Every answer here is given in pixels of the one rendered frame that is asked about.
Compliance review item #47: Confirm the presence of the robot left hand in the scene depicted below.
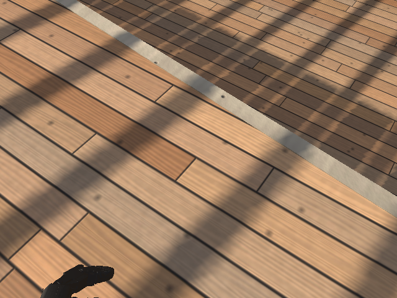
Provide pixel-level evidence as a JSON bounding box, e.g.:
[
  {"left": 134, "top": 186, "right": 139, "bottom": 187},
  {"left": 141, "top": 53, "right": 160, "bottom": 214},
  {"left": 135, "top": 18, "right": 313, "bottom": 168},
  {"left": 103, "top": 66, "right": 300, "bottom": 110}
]
[{"left": 40, "top": 264, "right": 114, "bottom": 298}]

